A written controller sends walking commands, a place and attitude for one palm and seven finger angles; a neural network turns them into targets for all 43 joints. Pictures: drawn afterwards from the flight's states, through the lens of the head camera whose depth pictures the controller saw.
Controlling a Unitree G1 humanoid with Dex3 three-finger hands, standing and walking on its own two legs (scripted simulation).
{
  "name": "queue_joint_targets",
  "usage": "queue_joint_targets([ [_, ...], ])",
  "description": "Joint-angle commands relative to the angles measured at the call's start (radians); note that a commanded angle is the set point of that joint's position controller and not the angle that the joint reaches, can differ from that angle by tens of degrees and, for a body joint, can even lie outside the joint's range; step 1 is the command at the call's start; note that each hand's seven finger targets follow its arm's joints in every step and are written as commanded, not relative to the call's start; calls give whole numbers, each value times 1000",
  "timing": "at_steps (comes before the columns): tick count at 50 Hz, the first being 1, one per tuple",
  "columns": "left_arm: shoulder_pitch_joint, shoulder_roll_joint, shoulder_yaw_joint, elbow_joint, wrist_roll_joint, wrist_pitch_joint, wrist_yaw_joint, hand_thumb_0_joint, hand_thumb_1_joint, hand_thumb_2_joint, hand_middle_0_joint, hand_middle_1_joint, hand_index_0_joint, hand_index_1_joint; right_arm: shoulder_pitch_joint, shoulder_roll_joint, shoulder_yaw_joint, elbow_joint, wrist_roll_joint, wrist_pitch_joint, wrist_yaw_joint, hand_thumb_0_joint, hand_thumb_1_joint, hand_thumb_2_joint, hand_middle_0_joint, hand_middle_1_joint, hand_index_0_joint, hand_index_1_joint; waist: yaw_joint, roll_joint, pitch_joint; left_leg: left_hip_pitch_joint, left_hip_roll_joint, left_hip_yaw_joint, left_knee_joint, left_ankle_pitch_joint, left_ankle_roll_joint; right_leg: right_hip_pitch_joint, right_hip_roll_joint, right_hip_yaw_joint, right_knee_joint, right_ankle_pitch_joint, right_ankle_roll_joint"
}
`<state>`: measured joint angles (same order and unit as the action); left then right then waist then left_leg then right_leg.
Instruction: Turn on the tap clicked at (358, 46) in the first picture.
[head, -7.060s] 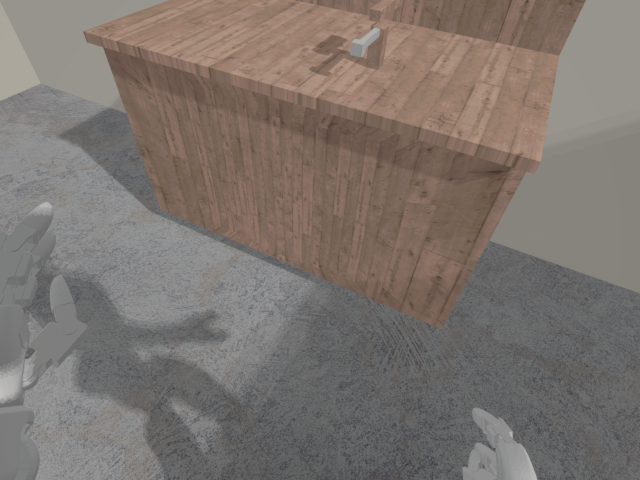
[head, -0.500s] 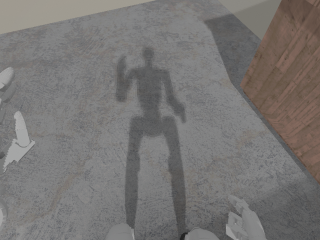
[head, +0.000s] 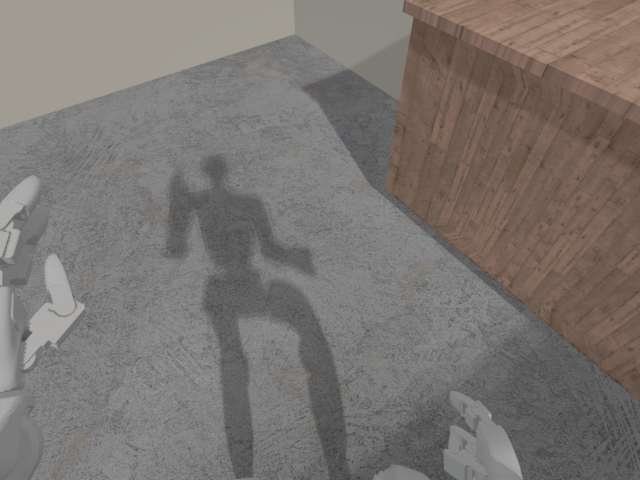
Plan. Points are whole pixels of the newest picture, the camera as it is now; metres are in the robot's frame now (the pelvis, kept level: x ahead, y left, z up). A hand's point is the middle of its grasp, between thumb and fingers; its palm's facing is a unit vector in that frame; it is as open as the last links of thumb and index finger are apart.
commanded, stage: turn to face it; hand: left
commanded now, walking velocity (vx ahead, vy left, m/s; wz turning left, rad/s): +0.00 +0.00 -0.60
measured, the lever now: out of the picture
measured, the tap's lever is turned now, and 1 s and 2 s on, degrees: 0 0 0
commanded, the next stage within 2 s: take the last steps up to it in 1.84 s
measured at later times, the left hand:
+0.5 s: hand (263, 297) +0.23 +0.08 +0.19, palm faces +0.15 -0.83 -0.53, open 7.4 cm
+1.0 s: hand (311, 318) +0.23 +0.04 +0.18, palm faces -0.10 -0.88 -0.46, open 7.4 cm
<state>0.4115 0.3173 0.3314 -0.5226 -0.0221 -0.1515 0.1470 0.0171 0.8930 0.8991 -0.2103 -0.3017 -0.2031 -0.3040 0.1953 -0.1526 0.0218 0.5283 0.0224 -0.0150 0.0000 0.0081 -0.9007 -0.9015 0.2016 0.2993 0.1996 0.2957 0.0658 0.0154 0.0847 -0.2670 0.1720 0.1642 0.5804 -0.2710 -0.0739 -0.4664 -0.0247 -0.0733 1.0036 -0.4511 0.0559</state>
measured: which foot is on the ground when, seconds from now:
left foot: down 0.00-0.10, up 0.12-0.86, down 0.88-1.00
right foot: up 0.00-0.06, down 0.08-0.88, up 0.90-1.00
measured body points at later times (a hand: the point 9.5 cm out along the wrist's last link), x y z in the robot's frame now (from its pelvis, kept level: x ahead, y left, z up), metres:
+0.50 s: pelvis -0.04 -0.09 +0.01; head +0.00 -0.14 +0.46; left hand +0.22 +0.12 +0.22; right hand +0.05 -0.39 -0.10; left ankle -0.01 +0.10 -0.64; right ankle -0.01 -0.12 -0.73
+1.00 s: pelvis -0.09 -0.06 +0.01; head -0.05 -0.07 +0.46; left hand +0.23 +0.09 +0.20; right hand -0.05 -0.34 -0.08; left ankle -0.07 +0.06 -0.73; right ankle -0.10 -0.15 -0.66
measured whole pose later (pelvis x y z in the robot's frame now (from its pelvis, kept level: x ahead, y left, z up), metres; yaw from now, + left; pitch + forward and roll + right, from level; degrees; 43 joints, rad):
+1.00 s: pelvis -0.09 -0.06 +0.01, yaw -32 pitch +2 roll +1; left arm 0.43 0.41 0.39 -0.53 -0.03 -0.18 0.10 0.01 0.89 0.90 -0.21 -0.30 -0.21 -0.30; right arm 0.17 -0.18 0.00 0.51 0.01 0.09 0.01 0.01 -0.90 -0.90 0.20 0.30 0.20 0.30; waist 0.04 -0.04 0.06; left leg -0.19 0.03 0.12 0.48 -0.32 0.01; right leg -0.62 0.13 0.06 1.08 -0.37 0.03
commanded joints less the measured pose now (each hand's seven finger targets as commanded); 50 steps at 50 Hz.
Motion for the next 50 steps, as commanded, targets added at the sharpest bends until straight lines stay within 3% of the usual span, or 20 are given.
queue_joint_targets([
  [1,-110,223,120,-266,-3,-97,13,0,900,900,-200,-300,-200,-300,-34,-181,-73,-138,-6,-82,4,0,-900,-900,200,300,200,300,-43,280,-103,-4,209,-36,-144,181,113,153,14,-70,-271,-1,10],
  [3,-62,227,144,-237,-6,-88,10,0,900,900,-200,-300,-200,-300,-12,-170,-74,-138,-1,-81,11,0,-900,-900,200,300,200,300,-43,211,-159,0,166,-1,27,170,70,274,17,-69,-470,175,-7],
  [4,-60,250,166,-217,-3,-90,10,0,900,900,-200,-300,-200,-300,2,-154,-75,-132,4,-78,14,0,-900,-900,200,300,200,300,-50,48,-178,-23,98,33,197,69,35,309,-64,48,-571,325,-52],
  [5,-41,309,220,-198,-7,-94,18,0,900,900,-200,-300,-200,-300,-35,-123,-64,-152,0,-73,5,0,-900,-900,200,300,200,300,-36,-257,-177,-251,-38,23,420,-310,-9,413,-235,370,-609,746,-152],
  [6,-19,336,270,-176,-22,-93,28,0,900,900,-200,-300,-200,-300,-90,-120,-46,-148,-10,-67,-3,0,-900,-900,200,300,200,300,-22,-325,-205,-371,-79,-83,610,-398,-24,438,-339,484,-605,999,-221],
  [7,10,304,242,-173,-38,-71,19,0,900,900,-200,-300,-200,-300,-110,-144,-71,-141,7,-51,2,0,-900,-900,200,300,200,300,-36,-297,-254,-350,-61,-187,686,-334,-25,419,-321,508,-604,936,-194],
  [8,101,324,284,-186,-47,-77,17,0,900,900,-200,-300,-200,-300,-96,-125,-62,-143,2,-36,1,0,-900,-900,200,300,200,300,-41,-205,-247,-390,-48,-208,722,-255,-24,482,-288,471,-555,941,-211],
  [10,194,280,281,-182,-56,-93,17,0,900,900,-200,-300,-200,-300,-124,-99,-39,-113,-7,3,-2,0,-900,-900,200,300,200,300,-40,-116,-280,-458,-62,-189,752,-177,-37,568,-225,358,-519,971,-211],
  [12,190,258,261,-197,-60,-102,19,0,900,900,-200,-300,-200,-300,-131,-111,-46,-111,-3,24,-1,0,-900,-900,200,300,200,300,-51,-94,-294,-456,-64,-189,728,-128,-41,591,-214,313,-539,938,-197],
  [17,157,269,240,-229,-53,-119,34,0,900,900,-200,-300,-200,-300,-129,-163,-84,-106,-6,35,-12,0,-900,-900,200,300,200,300,-52,-48,-282,-398,-86,-203,621,-97,-28,537,-205,380,-599,853,-169],
  [26,63,245,181,-126,-43,-103,30,0,900,900,-200,-300,-200,-300,-124,-193,-91,-116,-3,59,-20,0,-900,-900,200,300,200,300,-32,-103,-221,-295,-128,-206,439,-96,-9,381,-149,492,-748,422,-112],
  [32,9,248,158,-130,-36,-104,22,0,900,900,-200,-300,-200,-300,-133,-196,-80,-136,-5,85,-14,0,-900,-900,200,300,200,300,-20,-110,-228,-252,-158,-205,306,-140,3,376,-122,560,-795,304,-77],
  [40,-64,241,128,-130,-15,-99,-9,0,900,900,-200,-300,-200,-300,-95,-176,-74,-149,-13,116,4,0,-900,-900,200,300,200,300,-28,-154,-230,65,-212,-113,-38,-206,56,171,-52,565,-895,142,-40],
  [41,-83,241,121,-145,-13,-100,-15,0,900,900,-200,-300,-200,-300,-79,-176,-75,-147,-11,117,8,0,-900,-900,200,300,200,300,-43,-139,-234,167,-201,-107,-131,-169,71,107,-30,548,-882,118,-22],
  [42,-101,243,108,-173,-16,-105,-22,0,900,900,-200,-300,-200,-300,-75,-182,-73,-147,-11,114,10,0,-900,-900,200,300,200,300,-57,-59,-248,290,-150,-135,-244,-112,98,39,13,506,-780,154,3],
  [43,-98,259,120,-180,-18,-114,-28,0,900,900,-200,-300,-200,-300,-90,-188,-69,-157,-19,114,5,0,-900,-900,200,300,200,300,-60,57,-251,358,-23,-223,-305,-76,140,-46,70,429,-603,105,5],
  [44,-104,253,131,-221,-12,-117,-35,0,900,900,-200,-300,-200,-300,-123,-192,-75,-182,-36,102,2,0,-900,-900,200,300,200,300,-45,220,-212,336,197,-406,-362,-67,219,-175,140,315,-251,36,6],
  [45,-120,282,162,-264,8,-116,-30,0,900,900,-200,-300,-200,-300,-131,-167,-76,-202,-25,75,-2,0,-900,-900,200,300,200,300,-20,202,-169,200,317,-433,-364,9,277,-191,112,224,50,27,1],
  [47,-72,331,241,-288,-2,-117,-28,0,900,900,-200,-300,-200,-300,-124,-146,-80,-183,-15,48,3,0,-900,-900,200,300,200,300,-8,169,-201,31,288,-262,-330,30,259,-97,68,181,306,30,-5],
  [50,-9,190,111,-295,-16,-93,-16,0,900,900,-200,-300,-200,-300,-87,-164,-74,-156,2,23,18,0,-900,-900,200,300,200,300,-39,184,-64,123,221,-142,-237,321,207,-200,5,104,137,9,-6],
])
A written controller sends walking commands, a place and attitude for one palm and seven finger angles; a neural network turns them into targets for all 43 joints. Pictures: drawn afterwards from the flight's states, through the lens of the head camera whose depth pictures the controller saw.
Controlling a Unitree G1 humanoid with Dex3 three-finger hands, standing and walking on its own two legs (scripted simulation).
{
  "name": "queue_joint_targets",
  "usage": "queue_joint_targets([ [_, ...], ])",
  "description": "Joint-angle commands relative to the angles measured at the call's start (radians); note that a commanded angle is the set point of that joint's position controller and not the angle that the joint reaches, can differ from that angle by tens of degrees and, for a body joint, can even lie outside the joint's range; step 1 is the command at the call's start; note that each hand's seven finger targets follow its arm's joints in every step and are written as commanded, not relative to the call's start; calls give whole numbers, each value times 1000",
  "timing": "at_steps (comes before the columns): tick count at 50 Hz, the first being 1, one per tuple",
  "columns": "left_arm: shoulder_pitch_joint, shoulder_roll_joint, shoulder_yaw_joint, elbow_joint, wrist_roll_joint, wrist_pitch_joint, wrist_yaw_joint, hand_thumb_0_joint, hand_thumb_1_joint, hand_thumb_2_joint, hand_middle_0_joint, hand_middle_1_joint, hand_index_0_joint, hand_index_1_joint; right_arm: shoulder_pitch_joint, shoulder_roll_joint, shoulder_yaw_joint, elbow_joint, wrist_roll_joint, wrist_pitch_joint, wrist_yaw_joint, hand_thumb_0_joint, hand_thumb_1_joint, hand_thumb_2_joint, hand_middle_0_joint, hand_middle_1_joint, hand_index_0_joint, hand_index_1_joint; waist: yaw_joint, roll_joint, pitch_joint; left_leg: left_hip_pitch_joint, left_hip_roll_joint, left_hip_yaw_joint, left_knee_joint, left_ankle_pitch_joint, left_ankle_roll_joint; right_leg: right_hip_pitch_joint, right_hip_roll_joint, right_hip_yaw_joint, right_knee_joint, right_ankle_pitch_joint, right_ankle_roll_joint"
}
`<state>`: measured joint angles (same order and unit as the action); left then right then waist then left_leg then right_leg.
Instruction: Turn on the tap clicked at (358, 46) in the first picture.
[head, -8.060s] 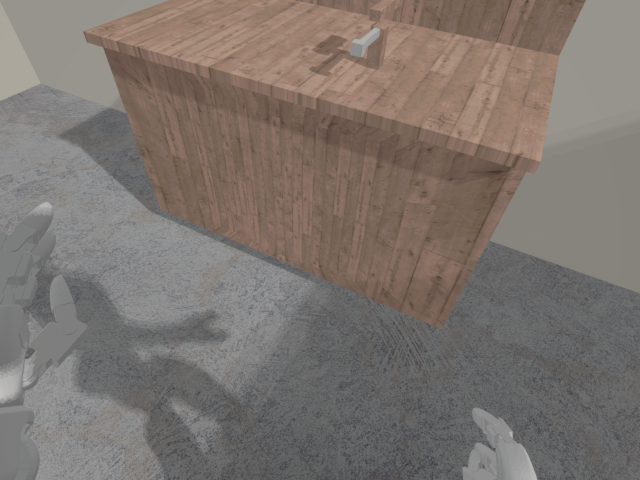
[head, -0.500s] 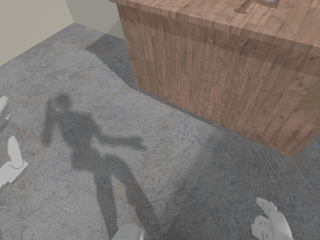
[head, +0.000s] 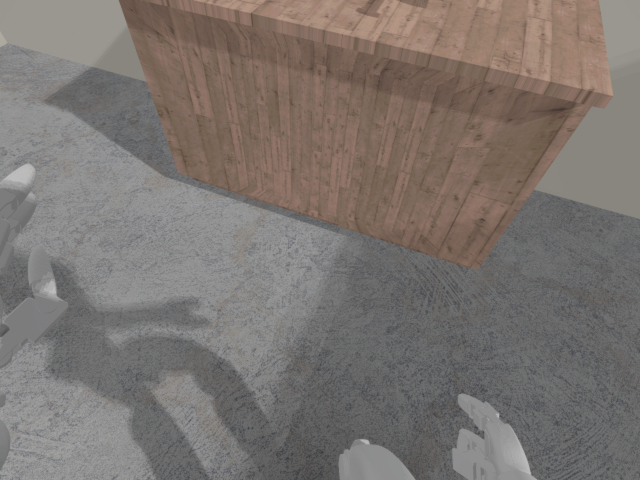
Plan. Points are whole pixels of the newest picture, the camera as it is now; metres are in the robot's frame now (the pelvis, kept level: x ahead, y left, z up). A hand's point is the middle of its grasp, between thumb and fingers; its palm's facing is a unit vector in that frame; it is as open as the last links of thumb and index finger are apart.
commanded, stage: turn to face it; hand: left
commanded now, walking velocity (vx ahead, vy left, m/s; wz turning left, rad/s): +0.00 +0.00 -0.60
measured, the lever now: out of the picture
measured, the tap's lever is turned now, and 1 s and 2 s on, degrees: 0 0 0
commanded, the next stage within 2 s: take the last steps up to it in 0.84 s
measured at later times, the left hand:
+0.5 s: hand (256, 254) +0.28 +0.10 +0.19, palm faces +0.00 -0.82 -0.57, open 7.4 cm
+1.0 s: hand (344, 297) +0.25 +0.02 +0.18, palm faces -0.11 -0.81 -0.57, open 7.4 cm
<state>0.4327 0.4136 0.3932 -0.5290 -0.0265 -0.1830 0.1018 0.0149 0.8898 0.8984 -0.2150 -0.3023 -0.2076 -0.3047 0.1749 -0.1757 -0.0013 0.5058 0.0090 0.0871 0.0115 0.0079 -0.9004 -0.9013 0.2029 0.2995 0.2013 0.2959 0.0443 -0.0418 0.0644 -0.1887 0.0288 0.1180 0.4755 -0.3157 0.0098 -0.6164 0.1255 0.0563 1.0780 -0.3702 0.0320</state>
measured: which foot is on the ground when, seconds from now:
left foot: down 0.00-0.22, up 0.24-0.48, down 0.50-0.80, up 0.82-1.00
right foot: up 0.00-0.20, down 0.22-0.50, up 0.52-0.76, down 0.78-1.00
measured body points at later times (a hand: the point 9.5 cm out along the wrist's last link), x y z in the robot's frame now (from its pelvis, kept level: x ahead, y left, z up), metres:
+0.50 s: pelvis +0.00 -0.04 -0.02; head +0.06 -0.04 +0.43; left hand +0.27 +0.14 +0.22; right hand +0.07 -0.35 -0.09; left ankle +0.08 +0.07 -0.74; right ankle +0.00 -0.18 -0.74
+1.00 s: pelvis -0.06 -0.07 +0.00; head -0.04 -0.11 +0.44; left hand +0.25 +0.06 +0.21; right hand -0.05 -0.35 -0.12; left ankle +0.00 +0.05 -0.67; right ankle -0.07 -0.15 -0.74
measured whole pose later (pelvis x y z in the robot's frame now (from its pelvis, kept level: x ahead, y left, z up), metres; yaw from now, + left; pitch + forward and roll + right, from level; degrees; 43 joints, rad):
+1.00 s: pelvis -0.06 -0.07 +0.00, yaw -32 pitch +0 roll +1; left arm 0.55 0.43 0.44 -0.52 -0.05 -0.21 0.13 0.01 0.89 0.90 -0.22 -0.30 -0.21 -0.31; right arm 0.17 -0.21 -0.01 0.60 0.02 0.01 -0.03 0.01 -0.90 -0.90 0.20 0.30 0.20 0.30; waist -0.04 0.04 0.08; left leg -0.49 0.07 0.06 1.06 -0.40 -0.07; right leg -0.33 0.01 -0.08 0.55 -0.23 -0.07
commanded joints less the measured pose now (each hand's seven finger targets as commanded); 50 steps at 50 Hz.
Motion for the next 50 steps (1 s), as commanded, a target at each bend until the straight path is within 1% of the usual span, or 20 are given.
queue_joint_targets([
  [1,-36,95,42,-297,-8,-62,35,0,900,900,-200,-300,-200,-300,-42,-150,-53,-129,22,-87,6,0,-900,-900,200,300,200,300,-21,239,-58,80,341,-44,-106,465,89,-9,-146,-75,-63,-56,21],
  [5,-112,122,41,-276,10,-63,40,0,900,900,-200,-300,-200,-300,9,-174,-62,-122,13,-135,4,0,-900,-900,200,300,200,300,-58,301,-92,141,290,40,-20,769,18,170,-86,-227,-344,35,32],
  [9,-95,152,83,-260,11,-66,42,0,900,900,-200,-300,-200,-300,7,-167,-56,-119,10,-157,10,0,-900,-900,200,300,200,300,-39,334,-144,124,283,93,210,804,-23,384,-72,-261,-610,177,10],
  [10,-82,177,106,-267,13,-72,44,0,900,900,-200,-300,-200,-300,6,-162,-54,-120,15,-157,16,0,-900,-900,200,300,200,300,-30,248,-173,25,262,94,354,707,-38,518,-131,-201,-664,337,-22],
  [12,41,239,189,-230,7,-86,67,0,900,900,-200,-300,-200,-300,-38,-125,-39,-138,9,-148,12,0,-900,-900,200,300,200,300,0,-129,-283,-432,49,31,770,-303,-93,835,-457,288,-565,1273,-233],
  [13,43,270,227,-272,-3,-102,79,0,900,900,-200,-300,-200,-300,-69,-108,-15,-133,0,-145,6,0,-900,-900,200,300,200,300,-10,-113,-253,-476,111,-111,800,-356,-90,761,-526,287,-579,1225,-238],
  [14,98,262,240,-294,-24,-98,70,0,900,900,-200,-300,-200,-300,-45,-127,-46,-119,17,-126,2,0,-900,-900,200,300,200,300,-14,-115,-281,-455,132,-142,802,-335,-93,734,-493,314,-589,1020,-243],
  [18,180,235,282,-407,-47,-109,65,0,900,900,-200,-300,-200,-300,-115,-104,-22,-117,9,-70,0,0,-900,-900,200,300,200,300,-27,-38,-270,-281,110,-99,478,-188,-92,508,-384,149,-614,657,-215],
  [23,160,202,260,-335,-40,-76,69,0,900,900,-200,-300,-200,-300,-32,-132,-47,-92,7,-80,-20,0,-900,-900,200,300,200,300,-57,-42,-242,26,46,-31,75,59,-78,274,-295,132,-570,307,-139],
  [24,143,193,247,-310,-36,-77,65,0,900,900,-200,-300,-200,-300,-14,-148,-60,-95,6,-87,-32,0,-900,-900,200,300,200,300,-68,17,-217,118,104,-94,-23,78,-47,160,-245,107,-466,180,-93],
  [26,114,170,224,-273,-13,-95,59,0,900,900,-200,-300,-200,-300,-39,-180,-79,-124,-2,-104,-42,0,-900,-900,200,300,200,300,-45,358,-169,22,464,-424,-163,285,135,32,-93,-64,41,-260,4],
  [28,80,159,195,-165,-8,-104,51,0,900,900,-200,-300,-200,-300,-62,-157,-64,-97,-10,-128,-38,0,-900,-900,200,300,200,300,-50,304,-94,-131,451,-358,-179,223,143,48,-149,-25,203,-178,11],
  [32,-94,87,39,-264,-1,-84,41,0,900,900,-200,-300,-200,-300,-36,-156,-63,-87,21,-156,-22,0,-900,-900,200,300,200,300,-44,318,-106,-40,326,-70,-63,407,79,128,-159,-131,-99,-97,25],
  [37,-64,144,68,-296,10,-63,59,0,900,900,-200,-300,-200,-300,-9,-157,-48,-97,10,-196,-20,0,-900,-900,200,300,200,300,-36,323,-152,-86,296,-43,40,247,31,381,-128,-210,-495,12,17],
  [39,-47,182,114,-281,11,-70,60,0,900,900,-200,-300,-200,-300,-1,-122,-43,-97,14,-195,-18,0,-900,-900,200,300,200,300,-39,94,-174,-147,204,19,265,50,-24,452,-262,-57,-672,247,-42],
  [40,-28,238,174,-260,4,-73,69,0,900,900,-200,-300,-200,-300,-29,-90,-28,-117,8,-190,-25,0,-900,-900,200,300,200,300,-31,-161,-165,-352,74,29,466,-259,-68,518,-437,236,-704,558,-141],
  [41,-22,257,220,-240,-16,-72,78,0,900,900,-200,-300,-200,-300,-84,-86,-11,-107,0,-187,-36,0,-900,-900,200,300,200,300,-15,-167,-162,-405,56,-65,622,-287,-72,492,-508,270,-724,720,-191],
  [43,83,226,222,-167,-28,-48,62,0,900,900,-200,-300,-200,-300,-74,-99,-33,-88,11,-159,-36,0,-900,-900,200,300,200,300,-36,-126,-166,-411,81,-140,731,-166,-78,469,-460,286,-721,541,-196],
  [47,146,141,182,-112,-37,-67,53,0,900,900,-200,-300,-200,-300,-89,-85,-21,-62,12,-109,-43,0,-900,-900,200,300,200,300,-52,-72,-204,-380,79,-102,616,-73,-85,511,-383,74,-691,555,-175],
  [50,132,139,148,-106,-24,-70,64,0,900,900,-200,-300,-200,-300,-84,-122,-33,-52,6,-125,-59,0,-900,-900,200,300,200,300,-42,-96,-220,-303,42,-70,456,-84,-52,480,-385,127,-769,312,-178],
])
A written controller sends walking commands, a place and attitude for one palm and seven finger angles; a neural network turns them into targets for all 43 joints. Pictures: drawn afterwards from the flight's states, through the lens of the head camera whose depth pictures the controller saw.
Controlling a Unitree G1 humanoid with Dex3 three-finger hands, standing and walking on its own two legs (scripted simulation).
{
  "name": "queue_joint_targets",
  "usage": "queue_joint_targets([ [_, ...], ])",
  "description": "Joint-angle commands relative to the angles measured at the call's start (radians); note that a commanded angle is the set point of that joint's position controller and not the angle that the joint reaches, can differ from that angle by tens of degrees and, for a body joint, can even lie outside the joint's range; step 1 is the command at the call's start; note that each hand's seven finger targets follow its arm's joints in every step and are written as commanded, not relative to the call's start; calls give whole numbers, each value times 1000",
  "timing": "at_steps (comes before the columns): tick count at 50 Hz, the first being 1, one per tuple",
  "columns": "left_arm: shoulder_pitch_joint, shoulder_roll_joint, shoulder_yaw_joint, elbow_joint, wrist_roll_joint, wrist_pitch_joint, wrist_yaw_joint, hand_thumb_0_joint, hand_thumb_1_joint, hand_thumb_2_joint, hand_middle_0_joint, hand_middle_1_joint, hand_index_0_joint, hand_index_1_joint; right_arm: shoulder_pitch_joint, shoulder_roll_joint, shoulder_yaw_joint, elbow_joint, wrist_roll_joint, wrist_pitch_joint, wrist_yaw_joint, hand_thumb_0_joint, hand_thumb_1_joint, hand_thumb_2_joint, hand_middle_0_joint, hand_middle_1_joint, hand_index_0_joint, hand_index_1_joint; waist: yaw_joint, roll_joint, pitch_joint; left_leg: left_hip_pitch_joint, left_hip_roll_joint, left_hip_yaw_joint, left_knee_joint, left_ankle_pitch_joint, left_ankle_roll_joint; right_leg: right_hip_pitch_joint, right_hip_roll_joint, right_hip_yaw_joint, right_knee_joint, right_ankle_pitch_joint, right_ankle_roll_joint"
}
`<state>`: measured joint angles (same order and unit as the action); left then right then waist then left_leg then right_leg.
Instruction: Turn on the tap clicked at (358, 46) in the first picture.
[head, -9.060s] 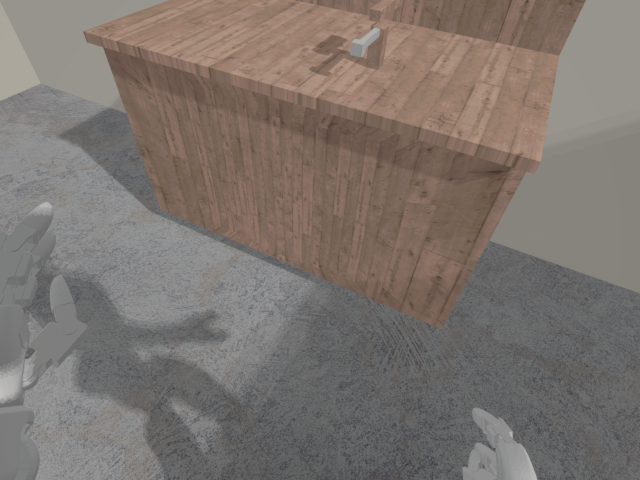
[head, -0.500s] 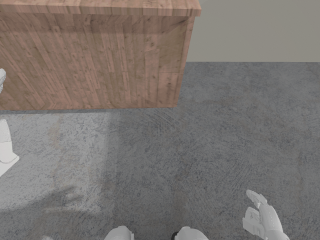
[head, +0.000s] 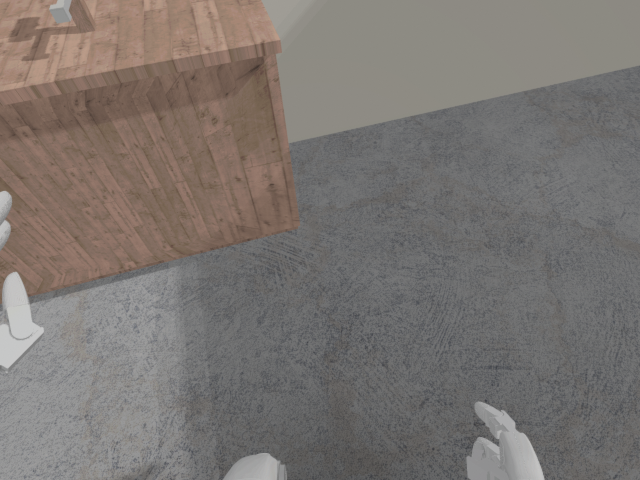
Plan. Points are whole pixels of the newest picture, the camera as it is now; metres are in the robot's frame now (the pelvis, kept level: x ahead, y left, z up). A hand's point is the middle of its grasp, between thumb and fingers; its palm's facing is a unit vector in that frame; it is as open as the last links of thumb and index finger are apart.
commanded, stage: take the last steps up to it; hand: left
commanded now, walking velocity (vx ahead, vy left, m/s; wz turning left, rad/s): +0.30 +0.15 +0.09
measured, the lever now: (60, 13) +0.96 +0.57 +0.14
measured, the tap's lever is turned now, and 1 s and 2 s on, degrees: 0 0 0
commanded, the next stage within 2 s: none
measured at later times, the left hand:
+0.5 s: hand (21, 338) +0.22 +0.25 +0.17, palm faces +0.46 -0.77 -0.45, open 7.4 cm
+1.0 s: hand (16, 230) +0.33 +0.32 +0.18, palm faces +0.39 -0.80 -0.45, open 7.4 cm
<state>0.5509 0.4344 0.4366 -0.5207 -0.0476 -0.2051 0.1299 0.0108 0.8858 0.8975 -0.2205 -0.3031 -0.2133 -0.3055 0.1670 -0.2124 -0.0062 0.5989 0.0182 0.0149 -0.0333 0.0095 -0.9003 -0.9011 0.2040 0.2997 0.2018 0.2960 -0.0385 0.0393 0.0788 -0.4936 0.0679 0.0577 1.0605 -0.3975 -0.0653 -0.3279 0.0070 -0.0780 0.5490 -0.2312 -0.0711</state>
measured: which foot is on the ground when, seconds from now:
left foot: up 0.00-0.18, down 0.20-0.46, up 0.48-0.78, down 0.80-1.00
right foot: down 0.00-0.22, up 0.24-0.44, down 0.46-0.82, up 0.84-1.00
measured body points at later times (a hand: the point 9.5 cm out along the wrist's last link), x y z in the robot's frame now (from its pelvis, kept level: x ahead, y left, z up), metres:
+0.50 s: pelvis +0.01 +0.01 -0.01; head +0.01 -0.02 +0.44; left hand +0.19 +0.29 +0.20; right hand +0.18 -0.19 -0.12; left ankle -0.03 +0.13 -0.72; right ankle +0.03 -0.09 -0.74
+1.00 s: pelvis +0.11 +0.08 +0.00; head +0.14 +0.07 +0.45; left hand +0.30 +0.36 +0.20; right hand +0.28 -0.14 -0.10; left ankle +0.11 +0.20 -0.73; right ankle +0.09 -0.02 -0.68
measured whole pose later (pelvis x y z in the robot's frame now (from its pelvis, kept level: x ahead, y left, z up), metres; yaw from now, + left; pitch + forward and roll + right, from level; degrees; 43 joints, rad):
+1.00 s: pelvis +0.11 +0.08 +0.00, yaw -1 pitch +1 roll +1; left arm 0.46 0.38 0.39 -0.52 -0.02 -0.22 0.15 0.02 0.89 0.90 -0.21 -0.30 -0.21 -0.30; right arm 0.17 -0.15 -0.02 0.60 0.02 -0.09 -0.04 0.01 -0.90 -0.90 0.20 0.30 0.20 0.30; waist 0.00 -0.01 0.07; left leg -0.25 0.07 0.19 0.53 -0.28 0.00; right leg -0.45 -0.10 -0.13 0.99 -0.47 0.02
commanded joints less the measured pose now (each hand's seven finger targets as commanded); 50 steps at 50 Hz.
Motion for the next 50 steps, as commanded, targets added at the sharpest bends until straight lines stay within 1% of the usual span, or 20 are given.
queue_joint_targets([
  [1,-10,114,82,-142,3,-48,40,0,900,900,-200,-300,-200,-300,-69,-96,-31,-148,-6,-58,-16,0,-900,-900,200,300,200,300,42,-173,-239,22,0,-2,-190,-12,34,196,-278,279,-269,77,-80],
  [5,-71,121,41,-187,27,-45,54,0,900,900,-200,-300,-200,-300,-56,-112,-45,-142,-15,-79,-32,0,-900,-900,200,300,200,300,55,-189,-198,139,-22,29,-416,-52,72,153,-302,323,-326,-202,-84],
  [9,-150,130,31,-235,38,-67,59,0,900,900,-200,-300,-200,-300,-7,-114,-52,-140,-22,-90,-43,0,-900,-900,200,300,200,300,23,-9,-183,363,-14,20,-708,-32,116,51,-217,242,-200,-305,-11],
  [11,-184,104,12,-254,48,-86,59,0,900,900,-200,-300,-200,-300,-15,-137,-53,-151,-21,-100,-41,0,-900,-900,200,300,200,300,30,306,-111,443,226,-304,-835,-109,227,-176,-33,26,148,-257,60],
  [12,-194,130,22,-247,58,-88,62,0,900,900,-200,-300,-200,-300,-26,-109,-49,-151,-14,-112,-43,0,-900,-900,200,300,200,300,24,305,-85,391,297,-352,-865,-55,263,-222,-25,-17,352,-273,73],
  [14,-182,127,33,-148,68,-84,49,0,900,900,-200,-300,-200,-300,-31,-99,-49,-115,-16,-125,-36,0,-900,-900,200,300,200,300,29,233,-7,219,267,-296,-872,-150,278,-212,-60,25,489,-236,75],
  [17,-210,68,-16,-134,53,-77,37,0,900,900,-200,-300,-200,-300,-25,-109,-53,-114,-2,-135,-31,0,-900,-900,200,300,200,300,42,182,-17,189,180,-89,-807,-46,222,-83,-58,-60,285,-212,93],
  [21,-223,52,-36,-70,49,-58,31,0,900,900,-200,-300,-200,-300,-28,-113,-44,-98,-8,-130,-31,0,-900,-900,200,300,200,300,49,90,-76,158,140,-49,-599,80,171,176,-36,-99,-75,-98,86],
  [22,-219,55,-41,-40,55,-52,30,0,900,900,-200,-300,-200,-300,-27,-104,-41,-95,-8,-123,-31,0,-900,-900,200,300,200,300,49,-11,-97,70,100,-8,-433,78,150,274,-113,15,-139,-97,43],
  [23,-242,96,-17,-45,58,-51,32,0,900,900,-200,-300,-200,-300,-38,-85,-43,-106,-7,-115,-24,0,-900,-900,200,300,200,300,47,-262,-117,-111,1,65,-166,-8,102,369,-321,373,-235,-129,-54],
  [24,-254,136,23,-39,41,-57,34,0,900,900,-200,-300,-200,-300,-76,-101,-49,-117,-9,-113,-22,0,-900,-900,200,300,200,300,63,-358,-87,-234,-34,6,66,-134,69,353,-482,615,-326,-100,-130],
  [25,-303,130,24,-72,39,-69,32,0,900,900,-200,-300,-200,-300,-62,-109,-54,-103,-13,-112,-17,0,-900,-900,200,300,200,300,47,-268,-90,-215,12,-97,143,-72,55,282,-493,574,-347,-224,-137],
  [27,-252,162,60,-122,33,-83,19,0,900,900,-200,-300,-200,-300,-75,-108,-51,-98,-10,-91,-9,0,-900,-900,200,300,200,300,47,-146,-56,-184,59,-107,140,2,46,179,-451,454,-335,-204,-135],
  [31,-128,141,81,-209,31,-115,28,0,900,900,-200,-300,-200,-300,-80,-64,-27,-109,-15,-77,-3,0,-900,-900,200,300,200,300,46,-190,-116,-27,68,-13,-180,69,50,165,-357,142,-268,108,-76],
  [38,-97,107,69,-246,29,-96,55,0,900,900,-200,-300,-200,-300,-32,-68,-57,-135,-16,-112,-26,0,-900,-900,200,300,200,300,47,-122,-194,302,-42,163,-608,212,59,197,-243,48,-63,138,4],
  [39,-110,106,68,-242,30,-98,53,0,900,900,-200,-300,-200,-300,-8,-86,-70,-133,-11,-114,-33,0,-900,-900,200,300,200,300,30,-28,-213,400,-16,124,-640,225,77,131,-209,18,72,144,33],
  [41,-126,89,54,-267,30,-111,52,0,900,900,-200,-300,-200,-300,-8,-121,-91,-144,-1,-116,-29,0,-900,-900,200,300,200,300,23,300,-244,598,292,-285,-699,455,242,-204,-66,-59,491,-372,99],
  [42,-115,94,42,-208,42,-114,49,0,900,900,-200,-300,-200,-300,-6,-112,-88,-150,2,-126,-25,0,-900,-900,200,300,200,300,21,211,-190,554,329,-372,-730,479,284,-270,-54,-10,631,-420,83],
  [45,-138,107,55,-221,30,-104,38,0,900,900,-200,-300,-200,-300,-36,-101,-80,-110,8,-129,-19,0,-900,-900,200,300,200,300,27,181,-141,452,284,-215,-722,343,301,-323,-136,16,605,-312,97],
  [50,-86,95,31,-300,25,-97,37,0,900,900,-200,-300,-200,-300,-38,-85,-50,-118,0,-165,-8,0,-900,-900,200,300,200,300,39,228,-154,321,197,-36,-724,375,220,-66,-83,-94,231,-171,99],
])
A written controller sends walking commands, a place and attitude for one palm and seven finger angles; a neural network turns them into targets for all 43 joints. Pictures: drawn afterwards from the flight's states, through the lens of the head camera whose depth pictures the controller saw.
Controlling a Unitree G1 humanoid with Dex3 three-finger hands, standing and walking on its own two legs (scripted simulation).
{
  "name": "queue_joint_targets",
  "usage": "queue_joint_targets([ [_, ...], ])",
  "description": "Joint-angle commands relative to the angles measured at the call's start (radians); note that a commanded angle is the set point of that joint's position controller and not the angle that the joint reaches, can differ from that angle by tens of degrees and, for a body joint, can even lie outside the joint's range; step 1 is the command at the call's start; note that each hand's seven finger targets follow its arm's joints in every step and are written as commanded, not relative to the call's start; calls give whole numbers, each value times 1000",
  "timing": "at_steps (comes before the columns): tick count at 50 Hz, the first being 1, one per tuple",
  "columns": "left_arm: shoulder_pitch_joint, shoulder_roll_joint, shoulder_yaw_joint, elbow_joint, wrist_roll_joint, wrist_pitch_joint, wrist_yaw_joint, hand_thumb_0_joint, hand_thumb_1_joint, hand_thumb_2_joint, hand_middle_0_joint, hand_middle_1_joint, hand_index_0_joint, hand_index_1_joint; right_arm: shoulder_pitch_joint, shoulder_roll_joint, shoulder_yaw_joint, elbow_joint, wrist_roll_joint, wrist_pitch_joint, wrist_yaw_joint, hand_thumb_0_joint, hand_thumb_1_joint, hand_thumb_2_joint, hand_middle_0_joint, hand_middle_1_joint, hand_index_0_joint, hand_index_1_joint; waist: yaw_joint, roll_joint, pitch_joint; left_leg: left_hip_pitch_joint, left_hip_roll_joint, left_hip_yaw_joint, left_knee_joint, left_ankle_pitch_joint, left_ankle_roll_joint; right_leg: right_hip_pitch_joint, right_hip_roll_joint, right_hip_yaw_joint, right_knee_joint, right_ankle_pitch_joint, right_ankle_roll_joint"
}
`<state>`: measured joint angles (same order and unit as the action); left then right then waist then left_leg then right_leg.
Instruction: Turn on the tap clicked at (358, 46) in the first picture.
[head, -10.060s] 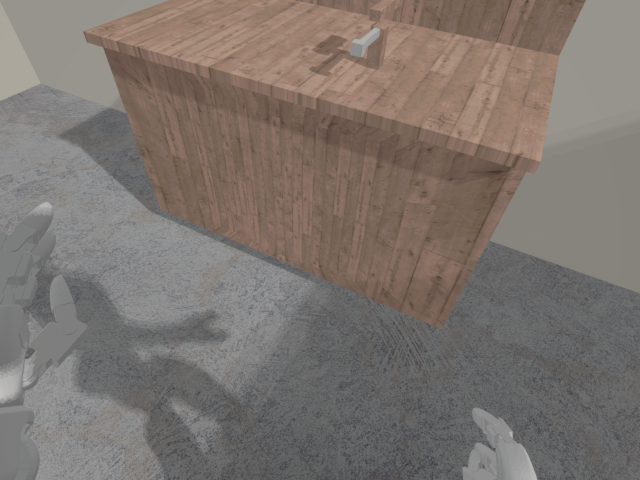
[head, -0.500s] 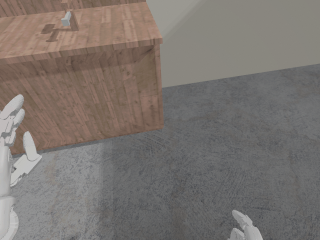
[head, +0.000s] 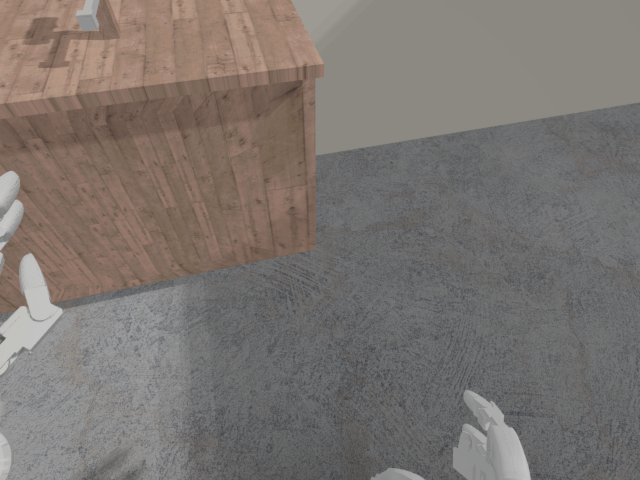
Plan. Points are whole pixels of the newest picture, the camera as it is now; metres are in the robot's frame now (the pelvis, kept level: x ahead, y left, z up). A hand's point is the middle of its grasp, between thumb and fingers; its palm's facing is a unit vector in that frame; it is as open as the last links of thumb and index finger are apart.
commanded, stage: take the last steps up to it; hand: left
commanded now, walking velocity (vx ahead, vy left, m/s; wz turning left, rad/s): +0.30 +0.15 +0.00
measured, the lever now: (87, 20) +0.85 +0.50 +0.14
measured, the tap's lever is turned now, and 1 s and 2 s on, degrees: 0 0 0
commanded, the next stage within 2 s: come to a stop and stand still in 1.58 s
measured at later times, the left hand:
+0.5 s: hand (70, 203) +0.34 +0.28 +0.18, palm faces +0.37 -0.79 -0.49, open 7.4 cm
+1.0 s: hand (81, 126) +0.47 +0.32 +0.18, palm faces +0.43 -0.76 -0.48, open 7.4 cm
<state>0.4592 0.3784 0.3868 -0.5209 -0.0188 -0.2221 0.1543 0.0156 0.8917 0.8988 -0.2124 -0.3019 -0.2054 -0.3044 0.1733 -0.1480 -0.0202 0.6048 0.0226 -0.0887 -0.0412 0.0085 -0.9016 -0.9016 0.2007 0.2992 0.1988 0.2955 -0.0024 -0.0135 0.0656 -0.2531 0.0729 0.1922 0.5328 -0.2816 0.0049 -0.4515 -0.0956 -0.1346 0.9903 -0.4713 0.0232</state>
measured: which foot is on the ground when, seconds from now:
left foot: down 0.00-0.12, up 0.14-0.52, down 0.54-0.92, up 0.94-1.00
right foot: up 0.00-0.08, down 0.10-0.54, up 0.56-0.88, down 0.90-1.00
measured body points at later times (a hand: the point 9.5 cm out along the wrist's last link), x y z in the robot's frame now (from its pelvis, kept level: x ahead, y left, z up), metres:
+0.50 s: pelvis +0.13 +0.05 +0.00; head +0.18 +0.04 +0.45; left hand +0.32 +0.32 +0.21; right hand +0.29 -0.22 -0.09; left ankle +0.21 +0.20 -0.71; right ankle +0.06 -0.07 -0.73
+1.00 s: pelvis +0.25 +0.08 +0.00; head +0.27 +0.05 +0.44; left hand +0.44 +0.36 +0.21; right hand +0.40 -0.14 -0.13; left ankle +0.20 +0.19 -0.67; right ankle +0.27 +0.00 -0.73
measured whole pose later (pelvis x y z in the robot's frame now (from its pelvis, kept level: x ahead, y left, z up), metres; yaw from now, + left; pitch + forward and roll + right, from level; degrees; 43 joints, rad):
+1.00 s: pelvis +0.25 +0.08 +0.00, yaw -1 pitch +0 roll +1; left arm 0.43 0.37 0.39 -0.44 -0.02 -0.22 0.14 0.01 0.89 0.90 -0.22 -0.30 -0.21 -0.31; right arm 0.20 -0.19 0.00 0.68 0.01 -0.05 -0.04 0.01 -0.90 -0.90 0.21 0.30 0.20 0.30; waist 0.03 0.05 0.05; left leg -0.39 0.03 0.09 1.03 -0.44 0.00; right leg -0.31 -0.06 -0.18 0.62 -0.31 -0.06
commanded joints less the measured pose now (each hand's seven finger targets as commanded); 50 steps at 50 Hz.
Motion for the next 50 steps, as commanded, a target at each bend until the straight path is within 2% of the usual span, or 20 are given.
queue_joint_targets([
  [1,19,160,94,-277,-4,-73,15,0,900,900,-200,-300,-200,-300,-43,-150,-33,-120,-6,-61,-4,0,-900,-900,200,300,200,300,8,260,-149,82,190,-157,-179,249,138,103,35,-55,-281,92,4],
  [4,27,188,136,-172,-1,-46,18,0,900,900,-200,-300,-200,-300,-50,-142,-31,-113,-7,-31,-17,0,-900,-900,200,300,200,300,24,54,-192,-54,146,-109,96,135,86,363,-4,11,-549,224,-29],
  [5,14,203,144,-141,7,-40,16,0,900,900,-200,-300,-200,-300,-44,-125,-33,-116,-8,-16,-15,0,-900,-900,200,300,200,300,17,-192,-209,-229,39,-23,362,-1,41,475,-188,307,-628,265,-108],
  [6,6,218,171,-105,-6,-36,15,0,900,900,-200,-300,-200,-300,-76,-129,-31,-140,-13,-13,-8,0,-900,-900,200,300,200,300,24,-347,-180,-457,-55,-77,609,-260,-3,544,-376,650,-701,375,-207],
  [8,-34,196,160,-71,-22,-48,-1,0,900,900,-200,-300,-200,-300,-75,-156,-47,-116,-9,-1,6,0,-900,-900,200,300,200,300,11,-193,-105,-505,13,-237,777,-162,-23,448,-390,620,-723,288,-208],
  [10,20,175,152,-47,-19,-72,-8,0,900,900,-200,-300,-200,-300,-77,-137,-25,-88,-17,19,6,0,-900,-900,200,300,200,300,11,-80,-81,-525,39,-225,784,-61,-41,415,-312,370,-681,453,-178],
  [13,-24,155,96,-83,-2,-97,-8,0,900,900,-200,-300,-200,-300,-89,-146,-19,-93,-19,26,15,0,-900,-900,200,300,200,300,3,-111,-98,-481,52,-169,632,9,-43,404,-253,147,-661,594,-141],
  [21,-27,208,141,-267,3,-87,27,0,900,900,-200,-300,-200,-300,-64,-133,-45,-155,-23,-9,3,0,-900,-900,200,300,200,300,48,-187,-146,-182,-20,17,113,36,-12,422,-233,116,-606,722,-141],
  [24,-37,195,148,-259,2,-86,34,0,900,900,-200,-300,-200,-300,-31,-143,-59,-157,-20,-5,-12,0,-900,-900,200,300,200,300,10,-119,-208,36,-65,71,-75,141,-11,395,-174,48,-428,709,-93],
  [25,-57,183,138,-266,0,-95,30,0,900,900,-200,-300,-200,-300,-15,-159,-70,-160,-15,-5,-18,0,-900,-900,200,300,200,300,-13,11,-238,166,-44,34,-112,171,0,314,-141,26,-271,641,-65],
  [27,-46,153,105,-258,-2,-110,28,0,900,900,-200,-300,-200,-300,-14,-188,-85,-169,-10,-11,-13,0,-900,-900,200,300,200,300,-7,397,-268,384,309,-467,-162,422,158,-66,35,22,192,-170,-10],
  [29,-32,188,125,-89,-3,-98,18,0,900,900,-200,-300,-200,-300,-37,-178,-62,-147,-11,-14,-6,0,-900,-900,200,300,200,300,-10,197,-188,178,347,-489,-231,181,226,-135,3,101,331,-140,-20],
  [31,-51,197,149,-180,-13,-90,13,0,900,900,-200,-300,-200,-300,-48,-165,-65,-139,3,-8,-5,0,-900,-900,200,300,200,300,-8,201,-141,142,305,-404,-232,100,243,-208,-40,107,315,-50,-1],
  [35,1,154,107,-330,-15,-95,2,0,900,900,-200,-300,-200,-300,-55,-146,-43,-139,-3,-42,9,0,-900,-900,200,300,200,300,10,256,-161,91,222,-207,-237,211,181,-97,-26,32,52,67,7],
  [43,7,172,136,-154,-13,-42,18,0,900,900,-200,-300,-200,-300,-41,-145,-25,-121,-11,-48,-25,0,-900,-900,200,300,200,300,12,136,-185,65,197,-137,-92,173,103,218,54,-56,-458,161,-3],
  [44,-16,157,124,-121,-9,-40,16,0,900,900,-200,-300,-200,-300,-40,-147,-27,-116,-8,-39,-26,0,-900,-900,200,300,200,300,14,78,-183,0,165,-111,3,120,85,299,34,-15,-533,211,-22],
  [45,-42,180,129,-93,0,-38,15,0,900,900,-200,-300,-200,-300,-37,-136,-27,-115,-9,-29,-26,0,-900,-900,200,300,200,300,13,-89,-192,-121,89,-55,213,17,59,381,-95,202,-602,230,-83],
  [46,-58,194,135,-67,-1,-35,15,0,900,900,-200,-300,-200,-300,-52,-121,-20,-129,-12,-25,-21,0,-900,-900,200,300,200,300,15,-300,-177,-352,-41,-31,458,-211,8,487,-299,576,-689,312,-188],
  [47,-88,172,123,-31,-15,-32,12,0,900,900,-200,-300,-200,-300,-69,-136,-23,-129,-14,-28,-12,0,-900,-900,200,300,200,300,21,-294,-140,-435,-35,-148,638,-257,-7,464,-386,676,-735,273,-238],
  [50,-84,157,98,-62,-4,-65,1,0,900,900,-200,-300,-200,-300,-51,-141,-19,-91,-18,-13,-1,0,-900,-900,200,300,200,300,7,-100,-112,-462,25,-212,718,-106,-33,435,-303,395,-683,418,-203],
])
